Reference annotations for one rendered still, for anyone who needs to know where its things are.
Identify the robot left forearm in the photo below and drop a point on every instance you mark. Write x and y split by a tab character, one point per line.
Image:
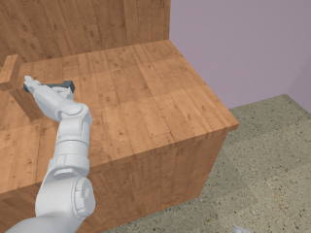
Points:
70	158

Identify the robot left hand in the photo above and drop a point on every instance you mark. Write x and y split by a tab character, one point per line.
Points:
48	98

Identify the tap lever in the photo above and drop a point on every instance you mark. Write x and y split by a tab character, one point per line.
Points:
65	84

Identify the left robot upper arm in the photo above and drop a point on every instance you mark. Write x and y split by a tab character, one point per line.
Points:
61	207

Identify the counter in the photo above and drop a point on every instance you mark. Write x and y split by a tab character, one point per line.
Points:
157	127

